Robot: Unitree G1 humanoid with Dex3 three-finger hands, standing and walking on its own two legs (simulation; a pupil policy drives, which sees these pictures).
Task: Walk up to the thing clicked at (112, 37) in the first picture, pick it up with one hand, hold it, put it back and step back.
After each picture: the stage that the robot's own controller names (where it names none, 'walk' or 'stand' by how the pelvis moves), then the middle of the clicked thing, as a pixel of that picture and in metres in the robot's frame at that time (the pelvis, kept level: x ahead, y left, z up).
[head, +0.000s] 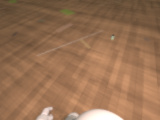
stand; (112, 37) +2.00 -0.51 -0.72
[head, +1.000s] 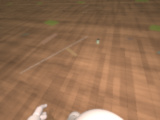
walk; (97, 41) +1.92 -0.03 -0.70
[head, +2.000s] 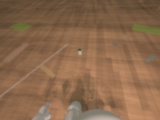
walk; (79, 51) +1.30 +0.32 -0.72
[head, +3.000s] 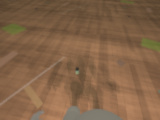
walk; (77, 70) +0.81 +0.25 -0.70
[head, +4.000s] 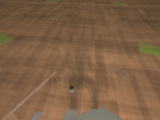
walk; (71, 89) +0.50 +0.24 -0.70
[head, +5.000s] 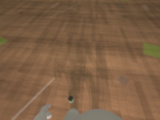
stand; (70, 99) +0.32 +0.23 -0.70
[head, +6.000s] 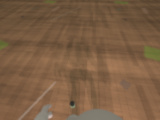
stand; (72, 104) +0.28 +0.21 -0.72
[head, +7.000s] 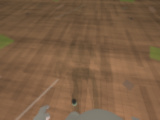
stand; (74, 102) +0.30 +0.19 -0.72
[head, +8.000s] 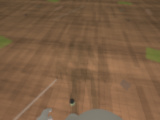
stand; (72, 102) +0.31 +0.21 -0.73
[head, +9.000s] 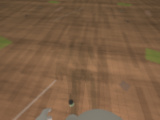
stand; (71, 103) +0.31 +0.22 -0.73
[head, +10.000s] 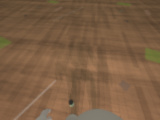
stand; (71, 103) +0.30 +0.22 -0.73
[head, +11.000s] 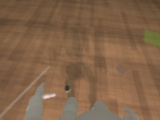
go down; (67, 89) +0.32 +0.23 -0.65
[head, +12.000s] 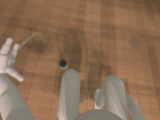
go down; (63, 64) +0.39 +0.25 -0.30
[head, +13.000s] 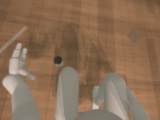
close in; (58, 61) +0.38 +0.27 -0.27
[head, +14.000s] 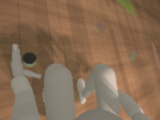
close in; (29, 60) +0.37 +0.29 -0.21
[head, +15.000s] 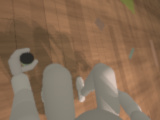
close; (27, 60) +0.36 +0.29 -0.22
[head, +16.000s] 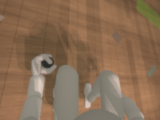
lift; (47, 63) +0.32 +0.28 -0.15
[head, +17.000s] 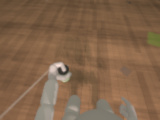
lift; (64, 73) +0.32 +0.19 +0.01
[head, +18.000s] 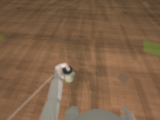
hold; (68, 74) +0.33 +0.17 +0.00
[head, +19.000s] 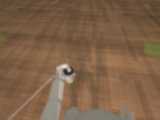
hold; (69, 74) +0.33 +0.17 +0.00
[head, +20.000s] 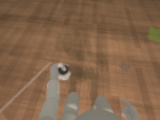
crouch; (64, 72) +0.34 +0.19 -0.06
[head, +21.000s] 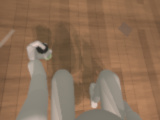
lower; (44, 52) +0.44 +0.28 -0.12
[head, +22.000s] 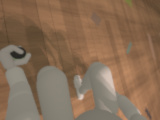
lower; (20, 56) +0.40 +0.30 -0.22
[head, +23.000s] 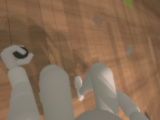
lower; (22, 56) +0.39 +0.30 -0.22
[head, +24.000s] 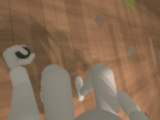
lower; (24, 55) +0.38 +0.30 -0.22
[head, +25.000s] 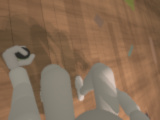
lower; (24, 56) +0.38 +0.30 -0.22
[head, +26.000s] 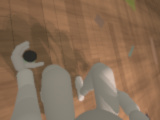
open; (29, 58) +0.37 +0.27 -0.22
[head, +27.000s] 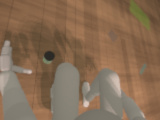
stand; (48, 57) +0.38 +0.26 -0.23
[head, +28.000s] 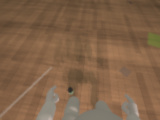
stand; (70, 90) +0.34 +0.20 -0.60
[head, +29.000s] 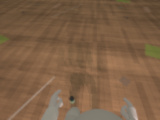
stand; (72, 99) +0.34 +0.20 -0.67
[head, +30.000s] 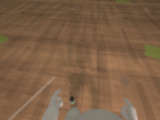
stand; (72, 100) +0.33 +0.20 -0.67
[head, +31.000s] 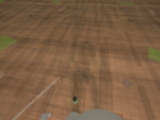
stand; (75, 100) +0.35 +0.19 -0.72
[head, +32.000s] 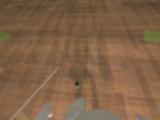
walk; (77, 84) +0.46 +0.20 -0.70
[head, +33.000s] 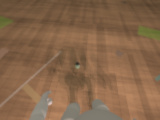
walk; (77, 65) +0.78 +0.18 -0.70
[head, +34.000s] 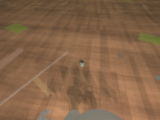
stand; (81, 63) +0.99 +0.20 -0.70
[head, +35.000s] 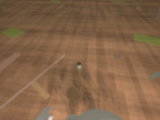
stand; (79, 65) +0.98 +0.22 -0.73
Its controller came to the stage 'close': yes
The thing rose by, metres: 0.72
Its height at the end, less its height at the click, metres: +0.00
